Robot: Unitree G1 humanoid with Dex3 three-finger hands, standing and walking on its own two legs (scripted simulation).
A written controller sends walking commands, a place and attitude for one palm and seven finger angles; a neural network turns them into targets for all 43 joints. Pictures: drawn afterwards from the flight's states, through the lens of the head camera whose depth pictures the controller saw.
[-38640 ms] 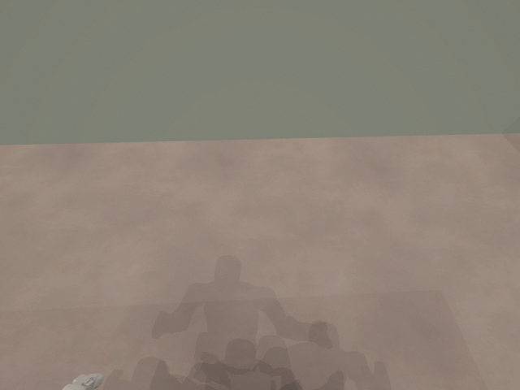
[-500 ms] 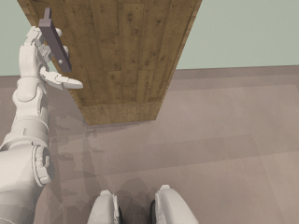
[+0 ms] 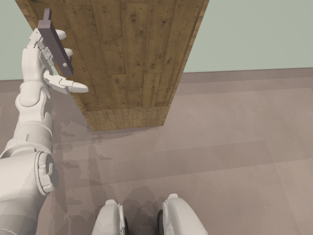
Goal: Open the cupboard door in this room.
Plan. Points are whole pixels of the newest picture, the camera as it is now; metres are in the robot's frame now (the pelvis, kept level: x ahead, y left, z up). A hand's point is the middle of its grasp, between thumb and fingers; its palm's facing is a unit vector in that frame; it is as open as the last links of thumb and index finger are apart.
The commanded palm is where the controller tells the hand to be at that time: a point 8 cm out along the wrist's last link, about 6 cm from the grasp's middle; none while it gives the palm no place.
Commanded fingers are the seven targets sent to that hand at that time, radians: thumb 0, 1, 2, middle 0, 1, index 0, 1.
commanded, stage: close the thumb around the handle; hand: left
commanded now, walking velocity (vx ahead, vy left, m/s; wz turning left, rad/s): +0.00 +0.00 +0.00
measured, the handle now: (59, 45) +0.57 +0.19 +0.06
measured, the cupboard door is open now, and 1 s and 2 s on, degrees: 0 0 46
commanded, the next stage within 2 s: pull the door open along its arc in 0.80 s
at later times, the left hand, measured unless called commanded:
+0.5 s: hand (68, 64) +0.52 +0.17 +0.06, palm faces +0.04 -1.00 -0.03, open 9.6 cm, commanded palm +0.49 +0.21 +0.05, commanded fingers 0.00 0.68 0.80 -0.38 -1.33 -0.38 -1.33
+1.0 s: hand (68, 64) +0.52 +0.17 +0.06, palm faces +0.04 -1.00 -0.03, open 5.9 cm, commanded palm +0.48 +0.21 +0.05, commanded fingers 0.00 0.90 0.90 -0.40 -1.35 -0.40 -1.35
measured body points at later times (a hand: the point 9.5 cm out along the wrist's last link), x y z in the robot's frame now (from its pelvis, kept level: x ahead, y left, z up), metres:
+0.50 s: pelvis +0.00 +0.00 +0.00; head +0.15 +0.02 +0.42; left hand +0.51 +0.22 +0.06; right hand +0.00 -0.26 -0.11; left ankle +0.01 +0.10 -0.64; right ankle +0.01 -0.11 -0.64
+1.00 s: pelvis +0.00 +0.00 +0.00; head +0.15 +0.02 +0.42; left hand +0.51 +0.22 +0.06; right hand +0.01 -0.26 -0.11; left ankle +0.01 +0.10 -0.64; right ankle +0.01 -0.11 -0.64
